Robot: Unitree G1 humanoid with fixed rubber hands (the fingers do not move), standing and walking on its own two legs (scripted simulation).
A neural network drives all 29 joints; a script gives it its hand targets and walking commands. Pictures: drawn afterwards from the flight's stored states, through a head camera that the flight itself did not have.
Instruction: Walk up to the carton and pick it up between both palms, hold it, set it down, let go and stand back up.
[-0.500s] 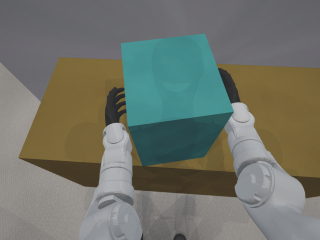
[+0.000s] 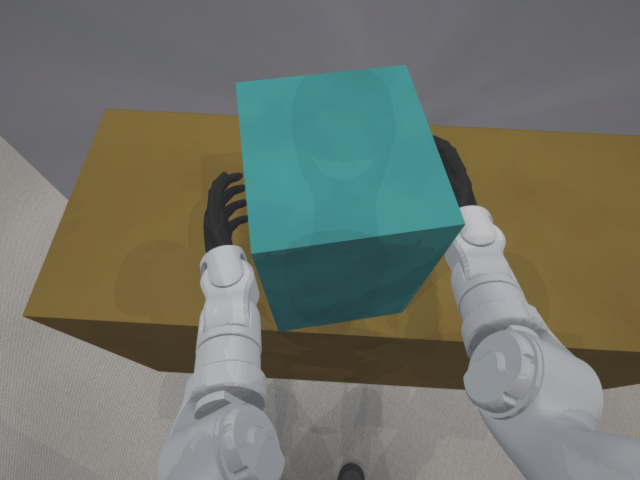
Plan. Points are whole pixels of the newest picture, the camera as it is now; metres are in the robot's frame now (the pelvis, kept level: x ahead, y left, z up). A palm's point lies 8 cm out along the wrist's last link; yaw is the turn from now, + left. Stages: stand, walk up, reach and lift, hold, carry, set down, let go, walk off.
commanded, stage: set down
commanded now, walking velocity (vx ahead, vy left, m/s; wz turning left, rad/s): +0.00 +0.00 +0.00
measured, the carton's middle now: (333, 217) +0.46 +0.05 -0.03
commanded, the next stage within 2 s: none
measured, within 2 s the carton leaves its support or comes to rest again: neither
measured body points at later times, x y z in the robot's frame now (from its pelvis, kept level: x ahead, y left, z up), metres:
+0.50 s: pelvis -0.01 +0.00 -0.01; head +0.14 +0.01 +0.42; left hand +0.41 +0.19 -0.02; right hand +0.49 -0.10 +0.00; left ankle +0.00 +0.15 -0.74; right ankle -0.01 -0.06 -0.74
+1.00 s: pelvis -0.03 +0.01 -0.03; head +0.16 -0.03 +0.38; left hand +0.41 +0.21 -0.04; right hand +0.52 -0.14 -0.03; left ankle +0.00 +0.16 -0.74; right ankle -0.01 -0.06 -0.74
